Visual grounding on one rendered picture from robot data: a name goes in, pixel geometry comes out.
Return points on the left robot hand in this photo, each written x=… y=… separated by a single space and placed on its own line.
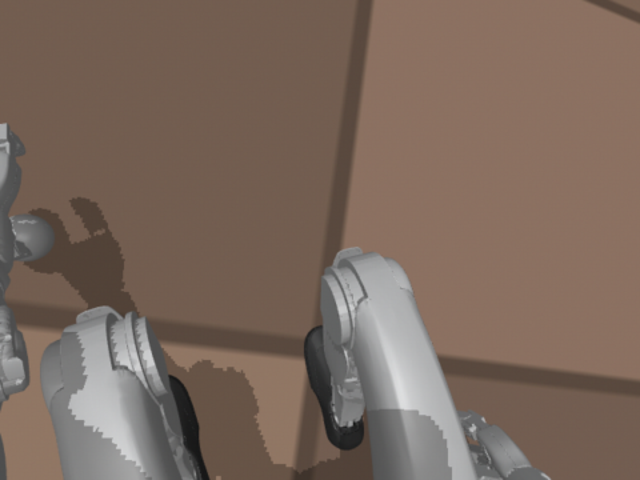
x=10 y=179

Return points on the ball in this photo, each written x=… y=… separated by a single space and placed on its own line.
x=35 y=232

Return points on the right robot hand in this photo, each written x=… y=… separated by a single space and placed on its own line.
x=497 y=455

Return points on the left robot arm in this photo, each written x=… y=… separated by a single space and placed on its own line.
x=14 y=365

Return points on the left robot foot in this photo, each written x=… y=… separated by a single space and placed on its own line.
x=189 y=425

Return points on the right robot foot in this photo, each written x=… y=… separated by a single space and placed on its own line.
x=319 y=375

